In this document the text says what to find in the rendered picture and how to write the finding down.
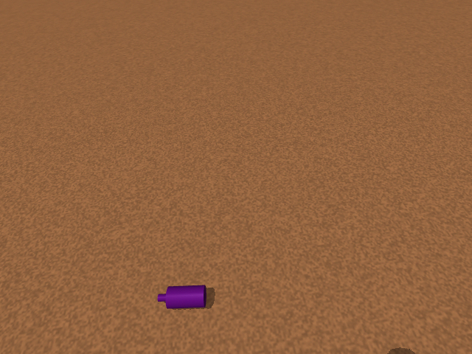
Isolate bottle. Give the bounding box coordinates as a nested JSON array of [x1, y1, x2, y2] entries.
[[158, 285, 207, 309]]

